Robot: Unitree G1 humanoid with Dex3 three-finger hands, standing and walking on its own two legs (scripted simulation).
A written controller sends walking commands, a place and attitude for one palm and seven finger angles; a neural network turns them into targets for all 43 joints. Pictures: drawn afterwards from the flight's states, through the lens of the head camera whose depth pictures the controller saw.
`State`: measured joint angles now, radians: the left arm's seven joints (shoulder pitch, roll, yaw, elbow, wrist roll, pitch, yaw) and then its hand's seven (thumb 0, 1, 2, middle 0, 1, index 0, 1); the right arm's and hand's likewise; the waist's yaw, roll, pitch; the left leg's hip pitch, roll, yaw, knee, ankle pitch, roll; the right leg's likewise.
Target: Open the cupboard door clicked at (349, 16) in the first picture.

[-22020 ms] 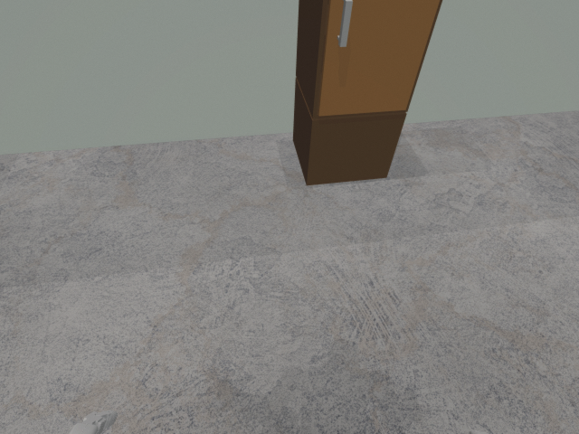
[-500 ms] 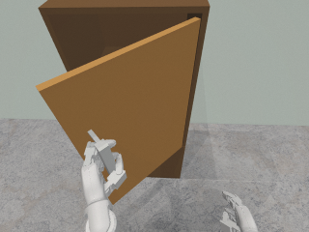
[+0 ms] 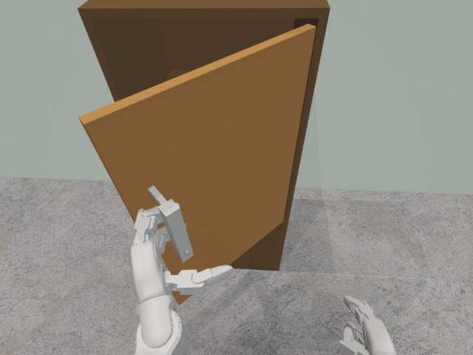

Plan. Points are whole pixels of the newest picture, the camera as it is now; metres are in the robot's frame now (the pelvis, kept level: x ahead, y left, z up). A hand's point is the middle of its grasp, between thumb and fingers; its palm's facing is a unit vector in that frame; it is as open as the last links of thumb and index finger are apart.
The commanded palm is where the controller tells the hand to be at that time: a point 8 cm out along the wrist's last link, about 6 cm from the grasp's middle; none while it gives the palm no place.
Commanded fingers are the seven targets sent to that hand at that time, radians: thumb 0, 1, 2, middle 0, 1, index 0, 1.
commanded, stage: open thumb and fingers to let go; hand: left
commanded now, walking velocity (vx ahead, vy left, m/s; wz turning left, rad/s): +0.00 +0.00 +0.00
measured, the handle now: (170, 224) +0.31 +0.13 +0.08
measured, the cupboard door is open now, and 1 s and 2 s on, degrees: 44 47 47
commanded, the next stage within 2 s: slide the hand sideways off the handle in 0.28 s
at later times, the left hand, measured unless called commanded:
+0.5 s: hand (184, 260) +0.25 +0.10 +0.08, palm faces +0.11 -0.99 -0.09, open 16.0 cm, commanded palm +0.21 +0.13 +0.07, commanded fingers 0.00 -0.50 0.30 -0.15 -0.30 -0.15 -0.30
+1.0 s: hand (171, 286) +0.21 +0.11 +0.07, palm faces -0.06 -1.00 -0.03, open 16.2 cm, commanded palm +0.18 +0.17 +0.07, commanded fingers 0.00 -0.50 0.30 -0.15 -0.30 -0.15 -0.30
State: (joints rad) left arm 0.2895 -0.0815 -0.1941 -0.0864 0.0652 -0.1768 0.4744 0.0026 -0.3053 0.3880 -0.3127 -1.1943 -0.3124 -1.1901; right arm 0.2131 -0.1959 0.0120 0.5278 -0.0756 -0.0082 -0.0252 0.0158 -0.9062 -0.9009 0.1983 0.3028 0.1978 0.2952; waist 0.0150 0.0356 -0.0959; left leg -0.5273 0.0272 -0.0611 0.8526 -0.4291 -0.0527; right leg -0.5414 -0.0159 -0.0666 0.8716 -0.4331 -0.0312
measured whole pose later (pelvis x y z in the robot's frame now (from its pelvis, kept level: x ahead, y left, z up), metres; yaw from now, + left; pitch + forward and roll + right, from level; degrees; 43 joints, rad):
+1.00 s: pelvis +0.00 +0.02 -0.01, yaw -1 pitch +7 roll +0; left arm 0.47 0.11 -0.17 -0.29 -0.05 -0.18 0.02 -0.01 -0.50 0.30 -0.17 -0.31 -0.17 -0.31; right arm 0.26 -0.21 0.05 0.42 -0.01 -0.10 -0.01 0.02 -0.90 -0.90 0.20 0.30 0.20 0.30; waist 0.01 0.04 -0.08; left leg -0.59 0.02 -0.04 0.94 -0.47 -0.03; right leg -0.60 -0.02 -0.04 0.93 -0.45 0.00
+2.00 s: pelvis -0.02 +0.04 -0.02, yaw -1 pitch +4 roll -3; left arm 0.65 0.24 0.11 -0.47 -0.25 -0.14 -0.19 -0.01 -0.50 0.30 -0.15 -0.30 -0.15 -0.30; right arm 0.28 -0.21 0.05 0.44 0.05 -0.17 -0.07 0.02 -0.90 -0.90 0.20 0.30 0.20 0.30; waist 0.03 0.05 -0.11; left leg -0.60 0.02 -0.06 1.02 -0.49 -0.01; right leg -0.58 -0.02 -0.06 0.95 -0.45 0.02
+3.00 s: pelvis +0.03 +0.03 +0.04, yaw -2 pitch -4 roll +0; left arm 0.44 0.34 0.34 -0.40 -0.05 -0.06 0.11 0.01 0.77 0.85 -0.21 -0.30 -0.21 -0.30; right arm 0.17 -0.22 0.03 0.64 -0.01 -0.12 -0.09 0.02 -0.90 -0.90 0.20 0.30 0.20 0.30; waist 0.08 0.06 0.02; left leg -0.07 0.03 -0.01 0.43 -0.29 -0.02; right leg -0.08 -0.01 -0.02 0.41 -0.26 0.01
